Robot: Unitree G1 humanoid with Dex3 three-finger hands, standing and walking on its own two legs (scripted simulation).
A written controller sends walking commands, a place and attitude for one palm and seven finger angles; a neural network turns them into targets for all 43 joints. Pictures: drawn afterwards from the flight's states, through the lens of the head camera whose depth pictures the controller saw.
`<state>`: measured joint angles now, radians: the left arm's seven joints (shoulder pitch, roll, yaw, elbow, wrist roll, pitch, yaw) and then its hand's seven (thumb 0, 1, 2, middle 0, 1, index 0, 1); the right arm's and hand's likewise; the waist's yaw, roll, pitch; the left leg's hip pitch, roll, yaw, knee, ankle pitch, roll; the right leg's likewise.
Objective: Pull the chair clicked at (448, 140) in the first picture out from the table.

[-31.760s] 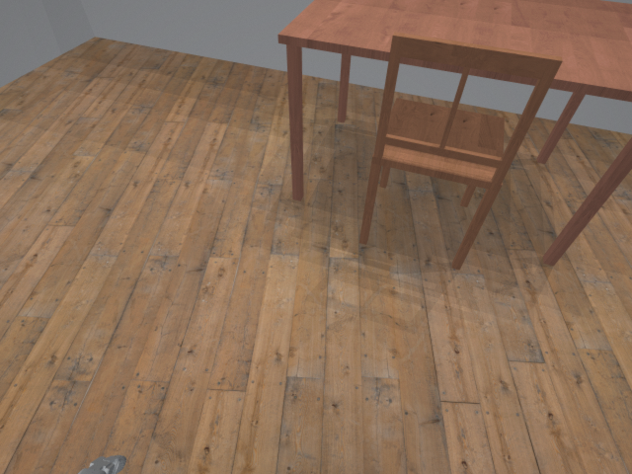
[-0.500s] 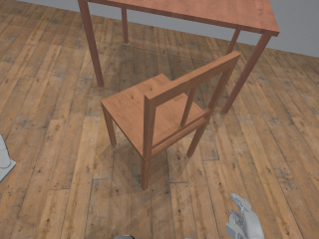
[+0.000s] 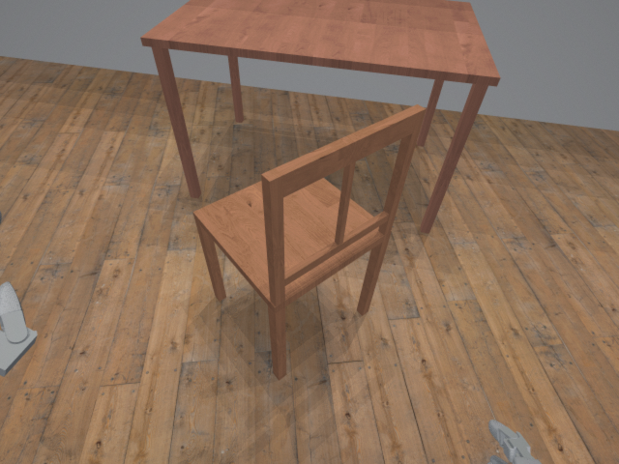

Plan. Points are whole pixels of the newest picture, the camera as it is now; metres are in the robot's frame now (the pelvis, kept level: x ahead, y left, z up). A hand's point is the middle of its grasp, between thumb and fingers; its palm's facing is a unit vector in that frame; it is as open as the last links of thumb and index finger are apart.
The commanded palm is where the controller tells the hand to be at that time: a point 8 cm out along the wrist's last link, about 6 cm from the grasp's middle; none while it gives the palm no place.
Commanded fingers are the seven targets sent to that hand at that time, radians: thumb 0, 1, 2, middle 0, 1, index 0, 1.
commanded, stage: stop stepping back and stand still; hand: left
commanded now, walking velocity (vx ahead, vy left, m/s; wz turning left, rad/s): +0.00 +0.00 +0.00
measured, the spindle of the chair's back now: (344, 205) +0.67 -0.06 -0.10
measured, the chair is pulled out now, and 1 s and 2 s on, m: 0.55 0.55 0.55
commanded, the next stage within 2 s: let the arm hang, fingers relaxed in 0.22 s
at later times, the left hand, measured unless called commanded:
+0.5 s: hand out of the picture +0.14 +0.23 -0.10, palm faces +0.09 -0.94 -0.32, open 7.4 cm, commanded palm none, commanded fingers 0.00 0.90 0.90 -0.20 -0.30 -0.20 -0.30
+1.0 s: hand out of the picture -0.06 +0.18 -0.17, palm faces +0.05 -0.97 -0.23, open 7.3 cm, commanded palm none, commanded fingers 0.00 0.90 0.90 -0.20 -0.30 -0.20 -0.30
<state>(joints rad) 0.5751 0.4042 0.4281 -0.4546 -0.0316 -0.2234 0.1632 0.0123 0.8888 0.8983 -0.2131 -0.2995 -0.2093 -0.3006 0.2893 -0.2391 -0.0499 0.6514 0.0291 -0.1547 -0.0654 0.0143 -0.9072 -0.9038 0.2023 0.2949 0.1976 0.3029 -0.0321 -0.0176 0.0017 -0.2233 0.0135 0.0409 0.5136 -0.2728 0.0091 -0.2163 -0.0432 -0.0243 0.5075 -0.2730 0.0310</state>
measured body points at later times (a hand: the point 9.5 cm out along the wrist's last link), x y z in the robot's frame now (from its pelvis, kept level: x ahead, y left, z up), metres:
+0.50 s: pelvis -0.01 +0.01 -0.01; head +0.00 +0.00 +0.44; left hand +0.14 +0.28 -0.08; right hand +0.13 -0.23 -0.13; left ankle +0.00 +0.11 -0.74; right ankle +0.00 -0.14 -0.74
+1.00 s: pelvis -0.01 +0.00 +0.00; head +0.01 -0.01 +0.45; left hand -0.06 +0.23 -0.15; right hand -0.04 -0.21 -0.16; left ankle +0.00 +0.11 -0.74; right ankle +0.00 -0.14 -0.74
